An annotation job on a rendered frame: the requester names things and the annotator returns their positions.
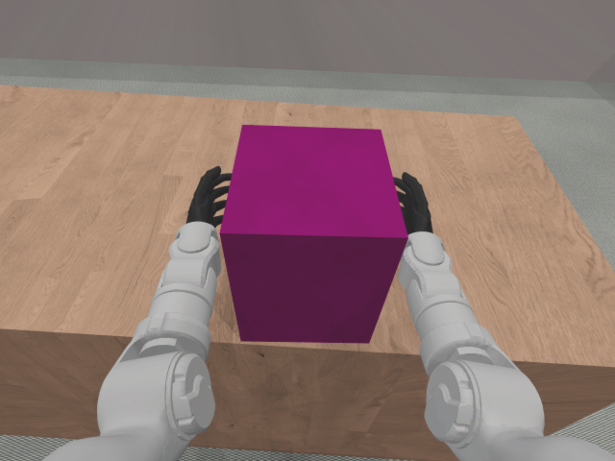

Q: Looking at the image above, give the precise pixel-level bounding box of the carton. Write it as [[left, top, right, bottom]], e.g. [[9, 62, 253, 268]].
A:
[[220, 125, 408, 343]]

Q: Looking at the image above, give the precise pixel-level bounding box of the right robot forearm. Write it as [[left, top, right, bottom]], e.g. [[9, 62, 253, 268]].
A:
[[398, 231, 545, 424]]

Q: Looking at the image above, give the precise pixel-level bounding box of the left robot upper arm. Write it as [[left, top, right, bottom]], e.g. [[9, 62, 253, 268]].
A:
[[41, 351, 215, 461]]

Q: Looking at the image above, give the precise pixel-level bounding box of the right robot upper arm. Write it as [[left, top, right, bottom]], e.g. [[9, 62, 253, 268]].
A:
[[424, 359, 615, 461]]

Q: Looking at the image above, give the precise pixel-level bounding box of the right robot hand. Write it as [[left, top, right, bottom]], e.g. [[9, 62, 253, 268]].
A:
[[393, 172, 433, 235]]

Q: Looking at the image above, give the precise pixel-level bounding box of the pedestal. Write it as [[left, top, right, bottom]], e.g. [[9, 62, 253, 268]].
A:
[[0, 85, 615, 461]]

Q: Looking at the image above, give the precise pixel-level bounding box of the left robot forearm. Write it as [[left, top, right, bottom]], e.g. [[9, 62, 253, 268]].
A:
[[97, 222, 221, 430]]

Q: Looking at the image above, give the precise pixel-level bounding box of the left robot hand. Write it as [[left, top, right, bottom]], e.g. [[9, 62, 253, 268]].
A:
[[186, 166, 232, 228]]

